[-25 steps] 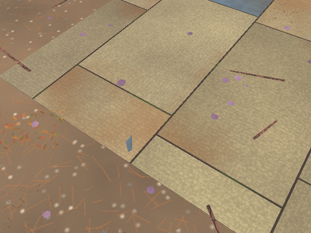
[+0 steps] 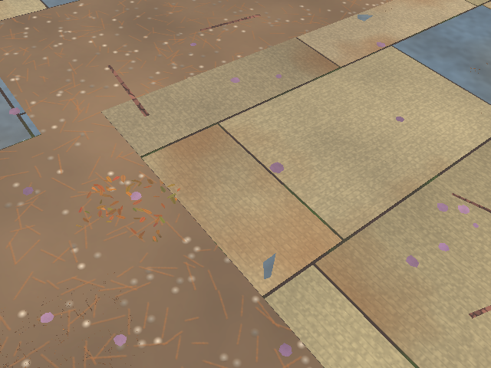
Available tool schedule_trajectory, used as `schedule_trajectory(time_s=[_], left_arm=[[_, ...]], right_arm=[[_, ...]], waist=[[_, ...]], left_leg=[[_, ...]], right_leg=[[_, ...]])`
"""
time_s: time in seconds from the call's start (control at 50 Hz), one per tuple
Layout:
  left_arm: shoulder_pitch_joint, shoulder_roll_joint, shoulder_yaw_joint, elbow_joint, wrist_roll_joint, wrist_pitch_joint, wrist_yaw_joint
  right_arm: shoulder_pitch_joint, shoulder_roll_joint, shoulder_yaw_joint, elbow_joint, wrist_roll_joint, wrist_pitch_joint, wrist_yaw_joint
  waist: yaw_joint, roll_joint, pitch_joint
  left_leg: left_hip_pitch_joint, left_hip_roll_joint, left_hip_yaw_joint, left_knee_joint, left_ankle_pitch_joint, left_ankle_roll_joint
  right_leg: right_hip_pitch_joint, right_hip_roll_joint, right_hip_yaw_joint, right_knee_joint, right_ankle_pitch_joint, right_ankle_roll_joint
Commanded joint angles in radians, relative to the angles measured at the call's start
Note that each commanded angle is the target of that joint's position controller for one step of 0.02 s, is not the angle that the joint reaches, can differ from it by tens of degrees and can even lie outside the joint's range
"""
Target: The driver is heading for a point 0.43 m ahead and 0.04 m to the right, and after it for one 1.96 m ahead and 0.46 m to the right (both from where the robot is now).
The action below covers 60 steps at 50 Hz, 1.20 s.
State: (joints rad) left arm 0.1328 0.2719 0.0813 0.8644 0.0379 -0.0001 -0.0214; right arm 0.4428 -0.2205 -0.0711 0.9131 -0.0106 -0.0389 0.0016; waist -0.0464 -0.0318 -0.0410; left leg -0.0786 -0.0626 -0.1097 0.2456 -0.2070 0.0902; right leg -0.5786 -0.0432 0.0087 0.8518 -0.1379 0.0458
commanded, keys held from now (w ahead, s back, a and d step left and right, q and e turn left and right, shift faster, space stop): w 0.78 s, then w+e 0.22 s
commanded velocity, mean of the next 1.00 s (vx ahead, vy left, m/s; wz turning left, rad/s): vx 0.47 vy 0.00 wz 0.08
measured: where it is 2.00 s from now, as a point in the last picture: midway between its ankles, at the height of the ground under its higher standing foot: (243, 251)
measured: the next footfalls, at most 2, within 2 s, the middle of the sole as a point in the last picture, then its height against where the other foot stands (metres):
right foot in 0.22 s outside the picture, level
left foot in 0.72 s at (203, 362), level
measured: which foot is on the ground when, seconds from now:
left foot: down 0.00-0.24, up 0.26-0.70, down 0.72-1.00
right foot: up 0.00-0.20, down 0.22-0.72, up 0.74-1.00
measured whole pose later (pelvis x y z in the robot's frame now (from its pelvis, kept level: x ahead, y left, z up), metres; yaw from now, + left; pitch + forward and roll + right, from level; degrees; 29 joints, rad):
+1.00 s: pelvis +0.53 +0.01 -0.01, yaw +0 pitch +0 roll +1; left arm 0.22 0.25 0.05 0.90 0.03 -0.02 -0.03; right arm 0.36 -0.23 -0.05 0.97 -0.02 -0.10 0.00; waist -0.01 -0.04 0.04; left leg -0.07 -0.08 0.15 0.24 -0.19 0.10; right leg -0.63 -0.08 0.04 1.03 -0.15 -0.05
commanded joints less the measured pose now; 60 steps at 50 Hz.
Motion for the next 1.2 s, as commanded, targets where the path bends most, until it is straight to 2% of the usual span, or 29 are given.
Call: schedule_trajectory(time_s=[0.02,0.12,0.16,0.2,0.22,0.24,0.26,0.28,0.3,0.32,0.34,0.38,0.44,0.52,0.6,0.66,0.68,0.7,0.72,0.74,0.76,0.78,0.8,0.82,0.86,0.94,1.06,1.14,1.2], left_arm=[[-0.164,0.041,-0.003,-0.105,-0.003,-0.025,-0.005],[-0.218,0.04,-0.017,-0.149,-0.009,-0.049,-0.017],[-0.154,0.052,-0.015,-0.148,-0.014,-0.06,-0.014],[0.036,0.072,-0.001,-0.092,-0.015,-0.073,0.005],[0.192,0.128,0.017,-0.055,-0.002,-0.086,0.021],[0.347,0.238,0.038,-0.044,0.022,-0.09,0.031],[0.331,0.253,0.044,-0.013,0.005,-0.076,0.024],[0.221,0.164,0.024,-0.04,-0.006,-0.07,0.017],[0.151,0.094,0.007,-0.055,-0.014,-0.074,0.011],[0.121,0.059,-0.005,-0.055,-0.011,-0.079,0.011],[0.13,0.038,-0.014,-0.042,-0.014,-0.086,0.013],[0.177,0.038,-0.017,-0.014,-0.019,-0.102,0.011],[0.247,0.051,-0.017,0.025,-0.032,-0.113,0.01],[0.29,0.046,-0.025,0.054,-0.033,-0.11,0.011],[0.339,0.078,-0.022,0.084,-0.031,-0.109,0.02],[0.323,0.097,-0.02,0.097,-0.024,-0.101,0.03],[0.315,0.105,-0.019,0.1,-0.019,-0.094,0.033],[0.308,0.105,-0.02,0.1,-0.022,-0.086,0.033],[0.314,0.077,-0.03,0.074,-0.028,-0.085,0.031],[0.452,-0.045,-0.053,0.056,-0.063,-0.081,0.02],[0.377,0.077,-0.022,0.068,-0.033,-0.077,0.027],[0.281,0.077,-0.018,0.034,-0.032,-0.082,0.024],[0.246,0.054,-0.024,0.03,-0.033,-0.086,0.02],[0.244,0.043,-0.023,0.039,-0.026,-0.076,0.017],[0.284,0.012,-0.027,0.058,-0.008,-0.045,0.003],[0.182,0.008,-0.023,0.026,-0.008,-0.018,-0.014],[-0.021,-0.011,-0.035,-0.043,-0.014,-0.025,-0.025],[-0.138,-0.02,-0.047,-0.094,-0.008,-0.029,-0.033],[-0.108,-0.003,-0.04,-0.1,-0.004,-0.029,-0.03]], right_arm=[[0.064,-0.153,-0.033,-0.033,-0.002,-0.019,-0.007],[0.088,-0.161,-0.032,-0.019,-0.012,-0.034,-0.013],[0.052,-0.178,-0.036,-0.025,-0.011,-0.038,-0.014],[0.002,-0.192,-0.037,-0.03,-0.004,-0.042,-0.011],[-0.007,-0.166,-0.029,-0.037,0.0,-0.048,-0.006],[0.025,-0.079,-0.008,-0.073,0.022,-0.054,-0.001],[0.065,-0.104,-0.014,-0.067,0.009,-0.053,0.0],[0.022,-0.131,-0.017,-0.056,-0.008,-0.045,0.0],[-0.049,-0.122,-0.012,-0.061,-0.015,-0.046,0.012],[-0.079,-0.104,-0.009,-0.069,-0.015,-0.044,0.02],[-0.09,-0.102,-0.008,-0.072,-0.029,-0.035,0.026],[-0.084,-0.087,-0.002,-0.066,-0.036,-0.02,0.036],[-0.193,-0.073,0.007,-0.102,-0.036,-0.011,0.043],[-0.386,-0.04,0.033,-0.165,-0.027,-0.012,0.05],[-0.484,-0.05,0.04,-0.193,-0.018,-0.015,0.044],[-0.412,-0.084,0.027,-0.17,-0.022,-0.02,0.027],[-0.314,-0.104,0.017,-0.137,-0.023,-0.025,0.019],[-0.16,-0.127,0.005,-0.084,-0.031,-0.034,0.01],[-0.001,-0.195,-0.015,-0.052,-0.055,-0.04,-0.002],[0.033,-0.284,-0.038,-0.047,-0.066,-0.037,-0.003],[-0.015,-0.228,-0.032,-0.052,-0.014,-0.024,0.005],[-0.124,-0.18,-0.017,-0.059,-0.004,-0.025,0.006],[-0.176,-0.126,-0.004,-0.062,-0.01,-0.034,0.009],[-0.192,-0.102,0.003,-0.055,-0.013,-0.043,0.006],[-0.183,-0.076,0.013,-0.031,-0.01,-0.06,0.001],[-0.124,-0.11,0.005,0.001,-0.005,-0.085,0.0],[-0.059,-0.104,0.014,0.029,-0.003,-0.083,-0.008],[0.02,-0.113,0.016,0.064,-0.007,-0.073,-0.025],[0.012,-0.141,0.013,0.071,-0.012,-0.059,-0.037]], waist=[[-0.036,0.147,0.103],[-0.056,0.163,0.119],[-0.015,0.165,0.107],[0.082,0.116,0.044],[0.147,0.033,-0.055],[0.177,-0.173,-0.186],[0.124,-0.263,-0.165],[0.079,-0.101,-0.013],[0.072,-0.004,0.063],[0.05,-0.003,0.091],[0.039,-0.036,0.096],[0.03,-0.063,0.073],[0.036,-0.042,0.088],[0.068,-0.048,0.118],[0.085,-0.045,0.13],[0.035,-0.052,0.086],[-0.007,-0.054,0.032],[-0.073,-0.031,-0.048],[-0.123,0.039,-0.159],[-0.048,0.284,-0.292],[-0.063,0.129,-0.255],[-0.02,0.103,-0.081],[0.002,0.063,-0.007],[0.03,0.063,0.034],[0.068,0.085,0.05],[0.069,0.084,0.099],[0.028,0.082,0.138],[-0.011,0.085,0.155],[0.023,0.116,0.118]], left_leg=[[0.108,0.236,-0.248,-0.101,-0.083,0.153],[0.106,0.252,-0.231,-0.026,0.148,0.143],[0.055,0.26,-0.227,0.013,0.246,0.114],[-0.027,0.207,-0.169,0.184,0.464,0.072],[-0.128,0.135,-0.096,0.414,0.428,0.045],[-0.376,0.006,0.011,0.759,0.081,-0.001],[-0.543,-0.063,-0.001,0.91,-0.291,0.001],[-0.596,0.02,-0.033,0.989,-0.22,0.02],[-0.584,0.064,-0.019,0.961,-0.135,0.02],[-0.557,0.097,0.002,0.908,-0.087,0.014],[-0.538,0.117,0.02,0.873,-0.064,0.002],[-0.524,0.119,0.061,0.865,-0.039,-0.02],[-0.615,0.139,0.11,0.808,0.019,-0.048],[-0.574,0.127,0.176,0.544,0.155,-0.067],[-0.478,0.092,0.2,0.357,0.206,-0.034],[-0.368,0.044,0.204,0.307,0.11,0.017],[-0.262,0.015,0.209,0.281,0.078,0.038],[-0.065,0.012,0.206,0.224,0.111,0.066],[0.185,0.19,0.022,0.223,0.032,0.114],[0.455,0.501,-0.487,0.149,-0.01,0.266],[0.381,0.464,-0.579,0.061,-0.071,0.255],[0.229,0.421,-0.394,0.035,-0.061,0.218],[0.103,0.382,-0.281,-0.005,0.035,0.187],[0.018,0.341,-0.189,-0.029,0.097,0.147],[-0.082,0.302,-0.076,-0.076,0.152,0.107],[-0.079,0.285,0.049,-0.149,0.169,0.087],[0.002,0.251,0.213,-0.139,0.344,0.037],[0.131,0.283,0.273,-0.088,0.507,0.028],[0.218,0.307,0.318,0.048,0.861,0.016]], right_leg=[[-0.184,0.0,-0.009,-0.105,0.006,0.017],[-0.069,0.012,-0.04,-0.244,-0.049,-0.029],[0.078,0.029,-0.052,-0.299,-0.069,-0.064],[0.375,0.079,-0.077,-0.398,-0.041,-0.099],[0.599,-0.015,0.027,-0.422,-0.092,-0.135],[0.839,-0.284,0.438,-0.525,-0.369,-0.214],[0.818,-0.372,0.762,-0.663,-0.416,-0.27],[0.693,-0.343,0.641,-0.647,-0.476,-0.268],[0.58,-0.289,0.493,-0.653,-0.379,-0.256],[0.516,-0.236,0.379,-0.675,-0.251,-0.231],[0.492,-0.198,0.304,-0.686,-0.136,-0.218],[0.497,-0.167,0.216,-0.685,0.102,-0.223],[0.535,-0.153,0.13,-0.698,0.314,-0.24],[0.51,-0.099,0.033,-0.71,0.426,-0.221],[0.574,-0.142,0.033,-0.708,0.496,-0.213],[0.672,-0.168,0.017,-0.566,0.779,-0.194],[0.686,-0.161,0.007,-0.441,0.866,-0.183],[0.625,-0.131,-0.021,-0.252,0.821,-0.167],[0.432,-0.09,-0.049,0.025,0.508,-0.156],[0.068,0.098,-0.083,0.425,-0.31,-0.115],[-0.024,0.086,0.045,0.503,-0.36,-0.132],[-0.067,0.031,0.051,0.474,-0.26,-0.139],[-0.037,-0.002,0.051,0.416,-0.201,-0.139],[0.008,-0.024,0.054,0.366,-0.18,-0.135],[0.093,-0.037,0.052,0.308,-0.159,-0.118],[-0.019,-0.056,0.043,0.24,-0.038,-0.098],[-0.084,-0.04,-0.028,-0.03,0.162,-0.087],[-0.08,-0.014,-0.116,-0.181,0.143,-0.12],[0.009,0.051,-0.168,-0.23,0.015,-0.175]])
